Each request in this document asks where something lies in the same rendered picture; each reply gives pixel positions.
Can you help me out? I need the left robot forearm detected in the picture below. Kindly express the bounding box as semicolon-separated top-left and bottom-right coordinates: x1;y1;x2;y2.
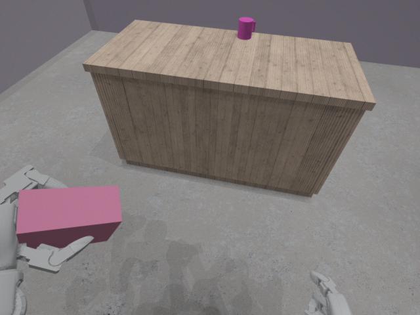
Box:
0;269;27;315

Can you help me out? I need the table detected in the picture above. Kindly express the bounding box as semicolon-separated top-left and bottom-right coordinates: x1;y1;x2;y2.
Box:
82;20;376;198

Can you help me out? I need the sponge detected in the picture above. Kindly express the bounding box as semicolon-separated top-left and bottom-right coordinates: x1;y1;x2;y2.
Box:
16;186;122;249

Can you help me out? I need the robot right hand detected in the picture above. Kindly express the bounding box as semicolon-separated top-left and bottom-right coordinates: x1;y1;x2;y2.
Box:
304;271;352;315

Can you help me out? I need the robot left hand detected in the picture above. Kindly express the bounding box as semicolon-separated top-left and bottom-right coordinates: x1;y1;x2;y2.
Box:
0;165;94;274

